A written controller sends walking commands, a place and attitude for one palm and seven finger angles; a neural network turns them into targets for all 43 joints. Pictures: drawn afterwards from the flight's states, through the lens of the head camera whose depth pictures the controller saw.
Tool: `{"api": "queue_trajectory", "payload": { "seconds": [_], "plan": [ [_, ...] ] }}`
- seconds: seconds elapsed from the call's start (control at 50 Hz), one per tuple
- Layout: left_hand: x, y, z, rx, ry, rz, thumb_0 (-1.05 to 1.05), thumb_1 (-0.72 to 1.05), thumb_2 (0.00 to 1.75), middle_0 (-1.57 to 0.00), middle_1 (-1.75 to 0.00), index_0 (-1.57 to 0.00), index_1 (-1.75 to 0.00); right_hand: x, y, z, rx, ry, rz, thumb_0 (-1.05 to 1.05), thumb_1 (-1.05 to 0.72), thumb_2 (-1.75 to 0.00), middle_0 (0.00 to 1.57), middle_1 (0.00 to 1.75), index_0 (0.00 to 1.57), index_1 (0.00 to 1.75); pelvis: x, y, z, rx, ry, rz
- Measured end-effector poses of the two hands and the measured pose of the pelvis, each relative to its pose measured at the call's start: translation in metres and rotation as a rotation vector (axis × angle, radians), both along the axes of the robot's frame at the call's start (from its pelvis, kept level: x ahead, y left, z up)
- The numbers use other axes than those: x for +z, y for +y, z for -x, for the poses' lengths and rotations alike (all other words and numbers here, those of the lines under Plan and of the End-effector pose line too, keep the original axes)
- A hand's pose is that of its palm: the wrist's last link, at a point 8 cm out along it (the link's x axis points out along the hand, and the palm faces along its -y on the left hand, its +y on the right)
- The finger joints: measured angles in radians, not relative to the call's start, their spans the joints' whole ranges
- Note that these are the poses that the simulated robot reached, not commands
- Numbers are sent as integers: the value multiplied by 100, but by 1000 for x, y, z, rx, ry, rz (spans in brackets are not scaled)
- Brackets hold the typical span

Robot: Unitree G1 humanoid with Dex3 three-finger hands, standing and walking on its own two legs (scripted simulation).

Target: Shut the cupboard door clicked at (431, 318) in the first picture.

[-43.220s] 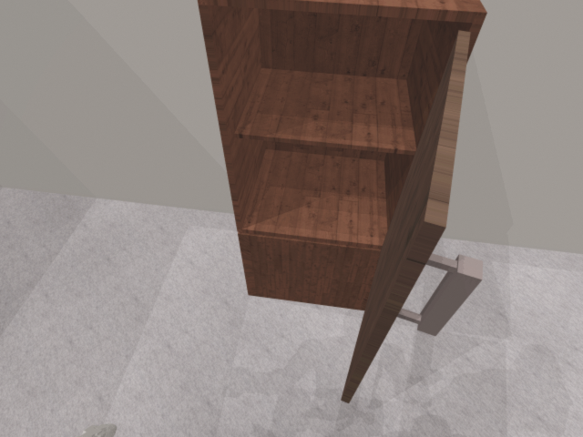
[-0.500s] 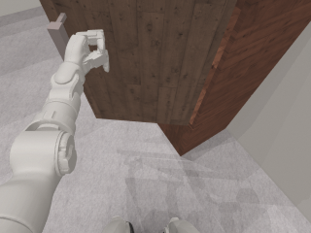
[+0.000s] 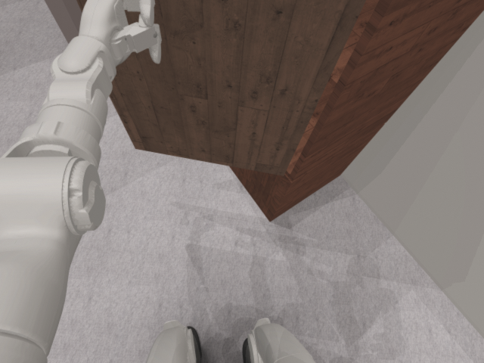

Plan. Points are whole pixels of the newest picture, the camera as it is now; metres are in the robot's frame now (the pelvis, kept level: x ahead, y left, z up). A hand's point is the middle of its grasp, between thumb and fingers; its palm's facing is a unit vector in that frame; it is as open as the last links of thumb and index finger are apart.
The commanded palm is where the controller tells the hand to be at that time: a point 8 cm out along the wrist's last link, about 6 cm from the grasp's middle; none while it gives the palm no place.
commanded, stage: push the door shut along its arc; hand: left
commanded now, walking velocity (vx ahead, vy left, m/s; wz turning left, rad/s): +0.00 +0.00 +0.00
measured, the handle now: (81, 18) +0.62 +0.14 +0.14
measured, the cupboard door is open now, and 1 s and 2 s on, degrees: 46 37 37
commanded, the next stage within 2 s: pull the fist back off the door in 0.12 s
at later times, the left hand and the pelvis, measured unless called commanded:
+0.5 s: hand (170, 26) +0.60 +0.01 +0.13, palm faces +0.08 -1.00 -0.06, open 3.1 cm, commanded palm +0.56 +0.06 +0.14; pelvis +0.01 +0.00 -0.01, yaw -1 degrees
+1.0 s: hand (173, 72) +0.50 +0.02 +0.14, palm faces +0.05 -1.00 +0.00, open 3.1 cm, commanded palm +0.47 +0.06 +0.14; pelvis +0.02 -0.01 +0.02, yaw +0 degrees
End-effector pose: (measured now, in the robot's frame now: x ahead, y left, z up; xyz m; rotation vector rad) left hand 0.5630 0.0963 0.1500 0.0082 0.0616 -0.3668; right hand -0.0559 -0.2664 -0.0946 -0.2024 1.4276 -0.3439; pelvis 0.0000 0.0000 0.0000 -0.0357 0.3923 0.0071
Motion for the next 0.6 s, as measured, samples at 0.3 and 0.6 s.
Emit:
{"api": "queue_trajectory", "payload": {
  "seconds": [0.3, 0.6],
  "plan": [
    [-5, -19, -24, 126, 52, 101, 1, 93, 94, -130, -150, -130, -150, -7, 11, 14, -8, 39, -14, 0, -91, -90, 20, 30, 20, 30, -13, 2, 1, -6, 65, 13],
    [-18, -38, 2, 427, 27, 2, 1, 90, 90, -130, -150, -129, -150, -3, 41, 13, -29, 55, -194, 1, -91, -90, 20, 30, 20, 30, 4, -5, -16, -16, 22, -7]
  ]
}}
